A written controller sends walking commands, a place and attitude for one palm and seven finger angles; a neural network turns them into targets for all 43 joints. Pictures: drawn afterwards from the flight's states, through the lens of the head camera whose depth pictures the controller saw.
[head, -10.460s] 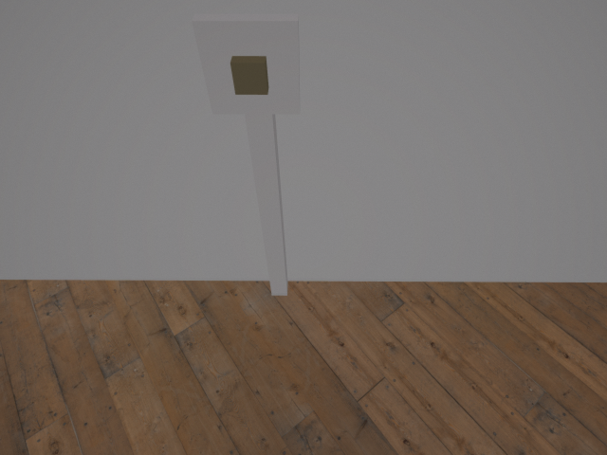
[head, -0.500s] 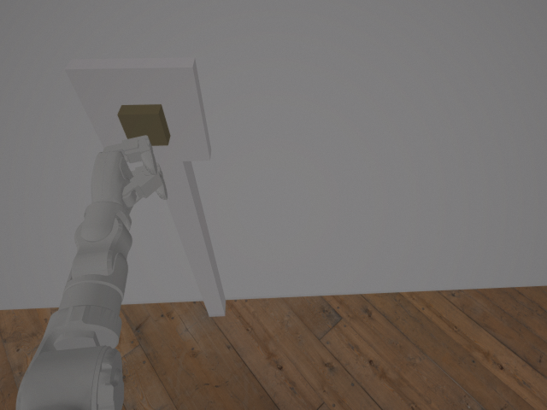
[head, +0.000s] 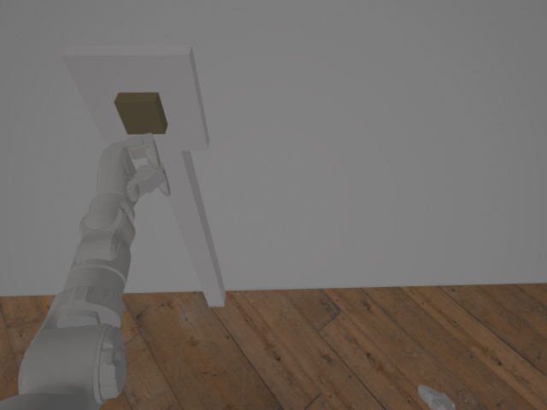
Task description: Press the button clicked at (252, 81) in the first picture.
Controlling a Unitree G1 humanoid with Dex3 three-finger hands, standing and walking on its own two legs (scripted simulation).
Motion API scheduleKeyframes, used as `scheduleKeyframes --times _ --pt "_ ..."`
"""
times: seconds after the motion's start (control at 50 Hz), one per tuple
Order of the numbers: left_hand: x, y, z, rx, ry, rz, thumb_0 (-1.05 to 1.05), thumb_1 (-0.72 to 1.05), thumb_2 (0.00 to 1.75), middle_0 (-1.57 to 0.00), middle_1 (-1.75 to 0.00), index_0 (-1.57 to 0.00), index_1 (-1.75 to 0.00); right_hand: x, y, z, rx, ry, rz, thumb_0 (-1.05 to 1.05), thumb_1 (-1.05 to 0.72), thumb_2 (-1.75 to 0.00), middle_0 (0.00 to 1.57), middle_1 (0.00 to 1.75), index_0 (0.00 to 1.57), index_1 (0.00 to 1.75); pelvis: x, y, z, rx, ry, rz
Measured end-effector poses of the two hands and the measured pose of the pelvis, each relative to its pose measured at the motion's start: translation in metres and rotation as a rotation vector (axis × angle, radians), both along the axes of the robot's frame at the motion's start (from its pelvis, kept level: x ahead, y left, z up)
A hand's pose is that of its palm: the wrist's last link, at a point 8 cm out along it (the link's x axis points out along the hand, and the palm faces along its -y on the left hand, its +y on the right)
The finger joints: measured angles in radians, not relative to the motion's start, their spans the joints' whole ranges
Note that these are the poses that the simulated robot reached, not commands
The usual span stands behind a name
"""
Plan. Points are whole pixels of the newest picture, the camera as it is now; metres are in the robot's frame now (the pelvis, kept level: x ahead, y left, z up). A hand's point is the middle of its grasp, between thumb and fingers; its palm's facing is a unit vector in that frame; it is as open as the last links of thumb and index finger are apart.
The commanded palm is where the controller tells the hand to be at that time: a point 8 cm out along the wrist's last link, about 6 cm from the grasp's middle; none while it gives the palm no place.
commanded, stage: aim a knuckle at the button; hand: left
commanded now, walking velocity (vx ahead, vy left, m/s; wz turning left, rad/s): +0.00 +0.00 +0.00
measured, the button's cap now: (143, 112) +0.53 +0.21 +0.15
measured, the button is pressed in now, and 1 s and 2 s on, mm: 0 3 10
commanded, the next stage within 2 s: press the button with the knuckle in 0.26 s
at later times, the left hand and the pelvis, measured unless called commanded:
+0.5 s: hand (161, 171) +0.44 +0.17 +0.12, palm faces +0.07 -1.00 +0.01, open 3.1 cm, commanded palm +0.41 +0.22 +0.12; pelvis +0.01 +0.00 +0.00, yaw +0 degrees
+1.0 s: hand (161, 152) +0.48 +0.18 +0.12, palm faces +0.07 -1.00 +0.02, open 3.0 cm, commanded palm +0.45 +0.24 +0.12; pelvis +0.01 +0.00 +0.00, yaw -1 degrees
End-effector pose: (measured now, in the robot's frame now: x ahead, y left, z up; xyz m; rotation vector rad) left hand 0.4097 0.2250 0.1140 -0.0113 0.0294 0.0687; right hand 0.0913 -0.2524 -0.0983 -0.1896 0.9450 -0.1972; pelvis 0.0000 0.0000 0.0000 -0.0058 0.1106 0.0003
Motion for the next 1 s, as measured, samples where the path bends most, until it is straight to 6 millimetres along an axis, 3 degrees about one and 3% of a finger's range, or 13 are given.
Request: scheduleKeyframes --times 0.1,0.24,0.42,0.6,0.7,0.82,1.0 --pt "-0.005 -0.003 0.008 0.013 -0.090 0.000 0.02 0.90 0.90 -1.30 -1.50 -1.30 -1.50 -0.010 -0.004 -0.004 0.003 0.039 -0.015 0.01 -0.91 -0.90 0.21 0.30 0.20 0.30 0.005 -0.002 0.000 0.001 -0.002 -0.007" --pt "-0.001 0.004 0.003 0.020 -0.022 0.002 0.02 0.90 0.90 -1.30 -1.50 -1.30 -1.50 -0.016 -0.008 -0.006 0.001 0.068 -0.041 0.01 -0.91 -0.90 0.21 0.30 0.20 0.30 0.008 -0.004 0.001 0.000 -0.003 -0.005" --pt "-0.005 -0.002 0.007 0.007 -0.062 -0.011 0.02 0.90 0.90 -1.30 -1.50 -1.30 -1.50 -0.004 -0.006 -0.005 0.003 0.048 -0.026 0.01 -0.91 -0.90 0.20 0.30 0.20 0.30 0.011 -0.003 0.001 0.000 -0.005 -0.001" --pt "0.013 0.001 0.006 0.013 -0.031 0.008 0.02 0.90 0.90 -1.30 -1.50 -1.30 -1.50 0.003 -0.004 -0.003 -0.008 0.037 -0.014 0.01 -0.91 -0.90 0.21 0.30 0.20 0.30 0.008 -0.002 0.000 -0.002 0.008 0.005" --pt "0.026 0.000 0.013 0.007 -0.049 -0.002 0.02 0.90 0.90 -1.30 -1.50 -1.30 -1.50 -0.006 -0.004 -0.006 -0.008 0.071 -0.022 0.01 -0.91 -0.90 0.21 0.30 0.20 0.30 0.010 0.000 -0.001 -0.003 0.021 0.004" --pt "0.038 0.002 0.005 -0.005 0.000 -0.004 0.01 0.90 0.90 -1.30 -1.50 -1.30 -1.50 -0.026 -0.004 -0.010 -0.009 0.132 -0.048 0.01 -0.91 -0.90 0.21 0.30 0.20 0.30 0.012 0.002 -0.002 -0.004 0.040 -0.002" --pt "0.043 0.007 0.001 -0.002 -0.036 -0.003 0.01 0.84 0.89 -1.30 -1.50 -1.30 -1.50 -0.053 -0.004 -0.012 -0.017 0.212 -0.085 0.01 -0.91 -0.90 0.21 0.30 0.20 0.30 0.014 0.005 -0.004 -0.008 0.053 -0.010"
